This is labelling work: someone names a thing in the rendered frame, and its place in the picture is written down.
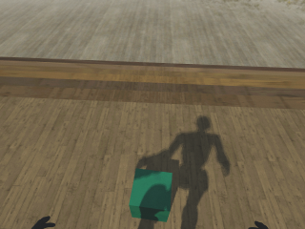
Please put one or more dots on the carton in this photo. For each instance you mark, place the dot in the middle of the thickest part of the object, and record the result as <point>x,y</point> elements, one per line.
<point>151,195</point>

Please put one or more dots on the left robot hand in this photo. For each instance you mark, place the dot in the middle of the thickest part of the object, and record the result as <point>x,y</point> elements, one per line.
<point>43,223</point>

